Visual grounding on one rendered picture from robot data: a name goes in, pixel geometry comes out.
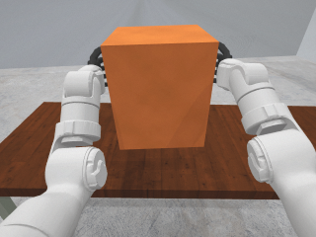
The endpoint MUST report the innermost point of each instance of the carton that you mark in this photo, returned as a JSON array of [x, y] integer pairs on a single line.
[[160, 81]]

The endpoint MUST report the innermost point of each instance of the right robot forearm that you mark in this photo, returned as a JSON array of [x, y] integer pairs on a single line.
[[261, 109]]

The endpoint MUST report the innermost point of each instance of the table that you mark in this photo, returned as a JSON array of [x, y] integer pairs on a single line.
[[217, 170]]

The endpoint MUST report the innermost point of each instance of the left robot upper arm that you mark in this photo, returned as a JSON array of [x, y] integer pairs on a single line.
[[72, 175]]

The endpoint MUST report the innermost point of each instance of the left robot hand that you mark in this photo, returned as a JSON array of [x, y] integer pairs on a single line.
[[96, 60]]

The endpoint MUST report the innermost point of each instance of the left robot forearm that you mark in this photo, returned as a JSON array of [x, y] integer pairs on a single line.
[[80, 106]]

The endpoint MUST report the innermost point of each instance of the right robot upper arm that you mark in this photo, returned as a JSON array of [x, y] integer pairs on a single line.
[[285, 160]]

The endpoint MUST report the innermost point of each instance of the right robot hand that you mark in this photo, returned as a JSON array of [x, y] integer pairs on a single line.
[[225, 55]]

